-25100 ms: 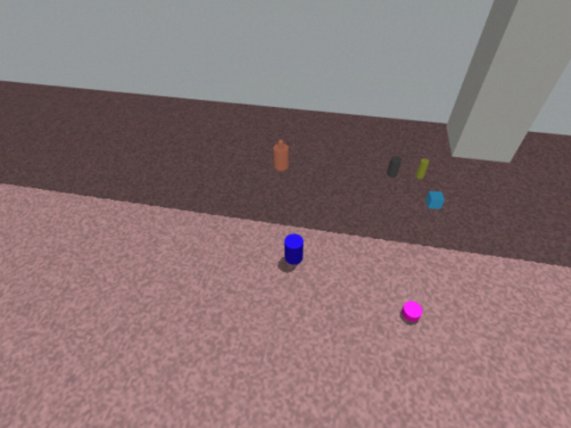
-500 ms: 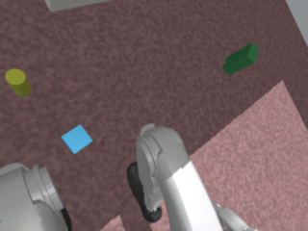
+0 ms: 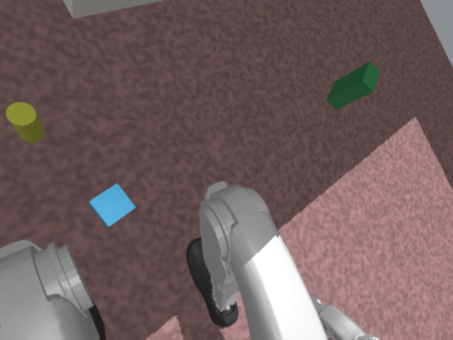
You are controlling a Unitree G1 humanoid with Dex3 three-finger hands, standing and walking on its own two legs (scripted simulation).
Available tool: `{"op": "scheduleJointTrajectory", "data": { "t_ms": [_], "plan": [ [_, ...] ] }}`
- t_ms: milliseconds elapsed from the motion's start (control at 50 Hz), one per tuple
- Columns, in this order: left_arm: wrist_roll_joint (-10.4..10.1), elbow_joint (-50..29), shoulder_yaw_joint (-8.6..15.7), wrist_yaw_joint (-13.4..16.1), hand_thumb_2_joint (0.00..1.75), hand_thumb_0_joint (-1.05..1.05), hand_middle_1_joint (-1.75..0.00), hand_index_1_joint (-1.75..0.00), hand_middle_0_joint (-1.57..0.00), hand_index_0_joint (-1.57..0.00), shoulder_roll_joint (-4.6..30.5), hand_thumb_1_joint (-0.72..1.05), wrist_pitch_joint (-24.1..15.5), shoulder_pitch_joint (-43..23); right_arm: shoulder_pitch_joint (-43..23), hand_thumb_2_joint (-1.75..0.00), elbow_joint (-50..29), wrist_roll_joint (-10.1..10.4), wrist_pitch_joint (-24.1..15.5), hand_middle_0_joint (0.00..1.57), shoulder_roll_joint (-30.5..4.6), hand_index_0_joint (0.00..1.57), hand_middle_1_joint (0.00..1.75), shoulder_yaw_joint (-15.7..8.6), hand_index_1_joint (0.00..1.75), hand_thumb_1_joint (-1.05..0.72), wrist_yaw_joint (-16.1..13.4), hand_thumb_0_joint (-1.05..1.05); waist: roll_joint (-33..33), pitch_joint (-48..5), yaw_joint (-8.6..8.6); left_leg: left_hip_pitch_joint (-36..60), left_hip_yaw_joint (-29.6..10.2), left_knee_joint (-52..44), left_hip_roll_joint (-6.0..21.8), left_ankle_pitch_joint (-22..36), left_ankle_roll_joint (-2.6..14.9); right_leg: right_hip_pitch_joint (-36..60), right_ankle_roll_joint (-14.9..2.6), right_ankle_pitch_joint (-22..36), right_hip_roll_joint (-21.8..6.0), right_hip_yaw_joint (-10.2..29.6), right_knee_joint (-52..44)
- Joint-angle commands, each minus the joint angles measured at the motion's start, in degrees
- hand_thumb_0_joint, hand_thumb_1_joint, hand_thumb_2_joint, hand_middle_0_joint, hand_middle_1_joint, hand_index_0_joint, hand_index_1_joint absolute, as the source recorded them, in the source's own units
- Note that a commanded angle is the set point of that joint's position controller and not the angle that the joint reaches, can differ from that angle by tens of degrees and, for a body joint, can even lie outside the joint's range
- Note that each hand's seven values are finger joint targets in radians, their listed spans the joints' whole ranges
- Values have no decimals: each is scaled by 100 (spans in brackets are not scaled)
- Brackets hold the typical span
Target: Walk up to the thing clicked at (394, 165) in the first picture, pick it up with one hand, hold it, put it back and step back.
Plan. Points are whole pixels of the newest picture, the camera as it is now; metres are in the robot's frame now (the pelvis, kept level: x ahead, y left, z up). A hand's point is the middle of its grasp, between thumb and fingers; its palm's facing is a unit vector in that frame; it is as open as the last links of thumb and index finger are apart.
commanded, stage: close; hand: left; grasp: from above
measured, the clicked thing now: out of the picture +0.45 +0.34 -0.25
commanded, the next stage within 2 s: settle in 0.40 s
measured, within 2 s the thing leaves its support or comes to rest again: leaves its support in 0.76 s
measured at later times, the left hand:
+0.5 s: hand out of the picture +0.43 +0.34 -0.23, palm faces -0.42 -0.16 -0.89, open 9.5 cm
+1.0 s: hand out of the picture +0.44 +0.35 -0.18, palm faces -0.37 -0.13 -0.92, open 9.0 cm
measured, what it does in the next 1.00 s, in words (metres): stands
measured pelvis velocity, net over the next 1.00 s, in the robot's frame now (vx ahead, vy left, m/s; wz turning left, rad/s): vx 0.00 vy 0.00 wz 0.03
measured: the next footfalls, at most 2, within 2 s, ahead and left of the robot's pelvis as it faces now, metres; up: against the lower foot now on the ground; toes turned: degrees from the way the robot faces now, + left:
none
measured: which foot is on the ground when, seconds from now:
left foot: down 0.00-1.00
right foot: down 0.00-1.00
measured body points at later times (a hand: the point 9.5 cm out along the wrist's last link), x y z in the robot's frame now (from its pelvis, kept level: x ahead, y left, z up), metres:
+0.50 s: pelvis +0.00 +0.00 +0.00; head +0.26 +0.13 +0.35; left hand +0.45 +0.35 -0.17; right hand +0.07 -0.25 -0.06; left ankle +0.07 +0.14 -0.27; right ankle +0.11 -0.12 -0.27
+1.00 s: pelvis +0.00 +0.00 +0.01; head +0.24 +0.12 +0.38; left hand +0.46 +0.35 -0.13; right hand +0.09 -0.25 -0.07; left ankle +0.07 +0.14 -0.27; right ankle +0.11 -0.12 -0.27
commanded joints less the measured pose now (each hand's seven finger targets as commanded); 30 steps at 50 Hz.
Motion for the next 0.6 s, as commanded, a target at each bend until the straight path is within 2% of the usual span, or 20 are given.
{"op": "scheduleJointTrajectory", "data": {
  "t_ms": [0, 20, 40, 60, 80, 100, 160, 180, 220, 260, 280, 320, 360, 420, 440, 460, 520, 540, 560, 580],
  "plan": [
    [-116, -776, 115, 250, 62, 0, -72, -68, -74, -77, 1363, 41, 41, -1364, 1030, -90, 56, 5, -5, 20, -1857, 20, 30, -547, 30, -89, -57, 0, 2736, -3686, -130, 2861, 815, -1391, 70, 995, 204, 1781, -444, 1468, 181, -712, -1309],
    [-92, -584, 114, 257, 62, 0, -72, -68, -75, -79, 1399, 42, 50, -1263, 1010, -90, 70, 23, -1, 20, -1832, 20, 30, -534, 30, -89, -69, 0, 2794, -3545, -121, 2780, 821, -1407, 70, 866, 200, 1726, -464, 1350, 176, -703, -1300],
    [-101, -516, -5, 223, 61, 0, -71, -67, -76, -80, 1253, 43, 57, -1243, 940, -90, 19, -1, 7, 20, -1821, 20, 30, -529, 30, -90, -73, 0, 2725, -3482, -151, 2728, 833, -1408, 79, 764, 208, 1698, -462, 1271, 194, -674, -1335],
    [-70, -698, 66, 216, 62, 0, -71, -67, -76, -80, 1406, 43, 62, -1372, 1032, -90, 70, 15, 1, 20, -1840, 20, 30, -538, 30, -89, -64, 0, 2740, -3447, -177, 2756, 825, -1364, 75, 814, 210, 1636, -448, 1309, 177, -717, -1296],
    [-95, -684, 101, 210, 60, 0, -72, -68, -77, -81, 1374, 46, 67, -1352, 1057, -90, 49, 1, 16, 20, -1837, 20, 30, -536, 30, -89, -61, 0, 2740, -3507, -171, 2732, 822, -1376, 70, 842, 218, 1709, -451, 1343, 180, -699, -1316],
    [-98, -661, -1, 181, 62, 0, -71, -67, -80, -83, 1299, 47, 77, -1337, 990, -90, 34, 5, 4, 20, -1833, 20, 30, -551, 30, -89, -74, 0, 2691, -3518, -179, 2720, 843, -1356, 67, 772, 220, 1696, -454, 1302, 177, -655, -1318],
    [-139, -778, 88, 186, 63, 0, -70, -67, -83, -86, 1307, 52, 80, -1263, 1049, -90, 66, 20, -7, 20, -1828, 20, 30, -561, 30, -89, -60, 0, 2711, -3631, -123, 2773, 819, -1373, 72, 919, 210, 1746, -448, 1403, 185, -696, -1311],
    [-104, -757, -16, 162, 64, 0, -69, -66, -84, -87, 1168, 52, 89, -1278, 1098, -90, 52, 12, -13, 20, -1831, 20, 30, -577, 30, -89, -45, 0, 2767, -3606, -180, 2872, 827, -1397, 56, 935, 195, 1717, -459, 1420, 171, -717, -1278],
    [-128, -635, -98, 131, 62, 0, -69, -65, -85, -88, 1197, 53, 94, -1318, 1007, -90, 45, 34, -31, 20, -1823, 20, 30, -561, 30, -90, -39, 0, 2809, -3417, -197, 2782, 824, -1390, 70, 826, 196, 1615, -472, 1331, 178, -689, -1276],
    [-137, -868, 169, 154, 62, 0, -68, -65, -86, -89, 1490, 55, 77, -1354, 1114, -90, 53, 56, -3, 20, -1882, 20, 30, -576, 30, -89, -52, 0, 2725, -3572, -116, 2763, 819, -1410, 56, 866, 211, 1714, -462, 1331, 162, -698, -1309],
    [-167, -821, 23, 139, 63, 0, -68, -65, -88, -91, 1263, 57, 72, -1372, 990, -90, 12, 62, -17, 20, -1830, 20, 30, -575, 30, -89, -55, 0, 2802, -3551, -101, 2800, 815, -1449, 48, 799, 182, 1618, -491, 1244, 147, -706, -1271],
    [-129, -792, 32, 111, 63, 0, -68, -65, -89, -92, 1279, 59, 79, -1376, 1092, -90, 66, 33, -22, 20, -1857, 20, 30, -589, 30, -89, -39, 0, 2766, -3470, -178, 2824, 805, -1417, 63, 827, 188, 1556, -468, 1285, 164, -727, -1275],
    [-140, -680, 60, 123, 64, 0, -68, -66, -92, -95, 1312, 62, 83, -1206, 1030, -90, 54, 47, -2, 20, -1836, 20, 30, -586, 30, -89, -55, 0, 2785, -3623, -112, 2865, 830, -1404, 66, 910, 194, 1727, -474, 1407, 181, -679, -1292],
    [-144, -867, -47, 123, 65, 0, -70, -67, -95, -98, 1162, 67, 59, -1326, 1041, -90, 73, 42, 10, 20, -1816, 20, 30, -582, 30, -90, -51, 0, 2852, -3705, -125, 2921, 831, -1420, 66, 1068, 175, 1744, -467, 1533, 181, -712, -1282],
    [-154, -839, -197, 108, 66, 0, -70, -67, -95, -98, 1007, 67, 48, -1431, 1003, -90, 31, 38, 2, 20, -1768, 20, 30, -542, 30, -89, -47, 0, 2832, -3626, -176, 2842, 832, -1378, 68, 996, 196, 1717, -461, 1509, 187, -686, -1303],
    [-137, -612, -54, 114, 66, 0, -70, -67, -95, -98, 1216, 67, 74, -1363, 1109, -90, 114, 23, 18, 20, -1839, 20, 30, -556, 30, -89, -41, 0, 2701, -3539, -243, 2814, 813, -1367, 69, 989, 209, 1707, -449, 1499, 174, -717, -1291],
    [-149, -682, 125, 130, 74, 0, -72, -70, -98, -101, 1377, 62, 63, -1209, 1090, -90, 100, 37, 25, 20, -1813, 20, 30, -550, 30, -91, -51, 0, 2719, -3586, -79, 2824, 835, -1388, 70, 973, 203, 1759, -448, 1440, 180, -684, -1332],
    [-136, -866, 106, 133, 75, 0, -72, -70, -98, -101, 1333, 62, 53, -1301, 1127, -90, 81, 4, 25, 20, -1844, 20, 30, -552, 30, -91, -48, 0, 2869, -3738, -126, 2987, 823, -1416, 61, 1143, 181, 1863, -454, 1579, 168, -714, -1296],
    [-167, -893, 107, 120, 74, 0, -73, -71, -97, -100, 1284, 62, 59, -1318, 1062, -90, 79, 19, 42, 20, -1811, 20, 30, -556, 30, -91, -57, 0, 2918, -3813, -69, 3042, 802, -1456, 65, 1133, 164, 1797, -471, 1559, 163, -739, -1261],
    [-156, -779, -14, 92, 75, 0, -75, -73, -97, -100, 1195, 61, 76, -1271, 1009, -90, 80, 14, 43, 20, -1796, 20, 30, -560, 30, -91, -64, 0, 2946, -3711, -113, 2998, 813, -1457, 69, 1011, 167, 1720, -482, 1479, 168, -729, -1272]
  ]
}}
